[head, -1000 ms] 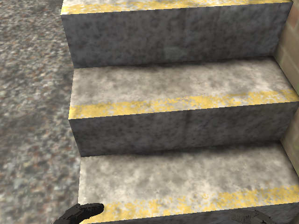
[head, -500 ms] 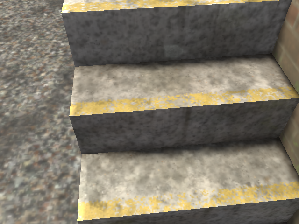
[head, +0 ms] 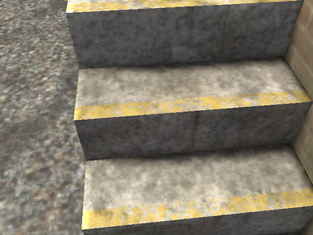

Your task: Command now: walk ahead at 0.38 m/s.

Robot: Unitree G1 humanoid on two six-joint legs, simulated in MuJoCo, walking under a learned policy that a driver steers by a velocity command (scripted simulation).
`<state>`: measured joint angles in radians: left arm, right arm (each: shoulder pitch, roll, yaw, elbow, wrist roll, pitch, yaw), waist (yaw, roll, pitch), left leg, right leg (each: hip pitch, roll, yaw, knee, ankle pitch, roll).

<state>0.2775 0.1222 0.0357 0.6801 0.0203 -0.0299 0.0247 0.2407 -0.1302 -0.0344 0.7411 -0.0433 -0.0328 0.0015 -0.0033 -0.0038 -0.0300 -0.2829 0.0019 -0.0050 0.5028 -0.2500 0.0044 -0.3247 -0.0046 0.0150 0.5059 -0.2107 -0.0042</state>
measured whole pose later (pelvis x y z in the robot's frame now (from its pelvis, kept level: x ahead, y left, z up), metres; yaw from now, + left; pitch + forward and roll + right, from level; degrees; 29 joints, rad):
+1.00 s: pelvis +0.03 +0.00 +0.01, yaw +0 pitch +2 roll +0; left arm 0.08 0.10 0.02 0.63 0.03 -0.06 0.00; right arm 0.08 -0.11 -0.02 0.64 -0.03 -0.06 0.01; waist 0.00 0.01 -0.01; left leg -0.20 0.01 -0.01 0.39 -0.23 -0.01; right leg -0.24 0.00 0.01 0.40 -0.19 0.00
